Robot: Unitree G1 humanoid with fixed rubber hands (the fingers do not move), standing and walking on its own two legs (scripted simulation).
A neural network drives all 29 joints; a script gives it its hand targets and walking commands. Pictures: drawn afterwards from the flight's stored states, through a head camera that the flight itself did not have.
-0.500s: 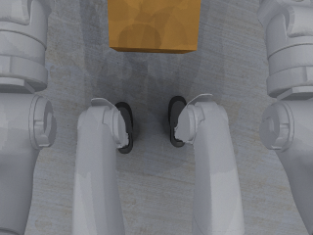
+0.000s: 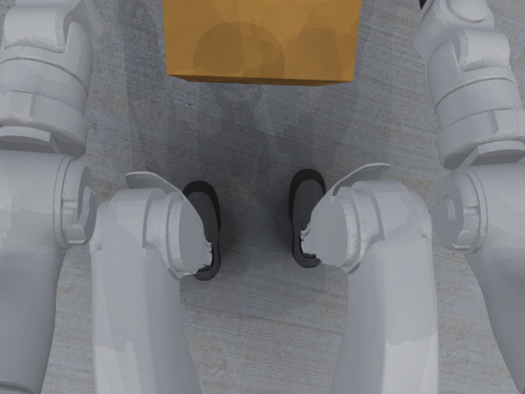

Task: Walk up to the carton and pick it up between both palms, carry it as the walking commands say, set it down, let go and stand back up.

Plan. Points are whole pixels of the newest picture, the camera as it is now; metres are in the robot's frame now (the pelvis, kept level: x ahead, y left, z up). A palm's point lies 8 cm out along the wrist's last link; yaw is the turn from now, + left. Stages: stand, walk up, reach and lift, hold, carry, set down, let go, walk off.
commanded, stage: reach and lift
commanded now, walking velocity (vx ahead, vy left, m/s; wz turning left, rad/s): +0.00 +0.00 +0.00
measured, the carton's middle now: (259, 11) +0.54 -0.02 -0.30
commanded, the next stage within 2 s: none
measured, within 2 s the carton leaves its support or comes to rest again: leaves its support in 1.98 s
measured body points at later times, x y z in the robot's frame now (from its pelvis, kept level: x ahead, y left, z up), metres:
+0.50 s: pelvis +0.01 +0.00 -0.05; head +0.39 +0.00 +0.18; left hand +0.57 +0.19 -0.25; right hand +0.56 -0.22 -0.24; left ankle +0.12 +0.11 -0.36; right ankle +0.14 -0.11 -0.36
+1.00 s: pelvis +0.01 +0.00 -0.04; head +0.39 +0.00 +0.18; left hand +0.58 +0.15 -0.24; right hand +0.56 -0.19 -0.23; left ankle +0.12 +0.11 -0.36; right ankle +0.14 -0.11 -0.36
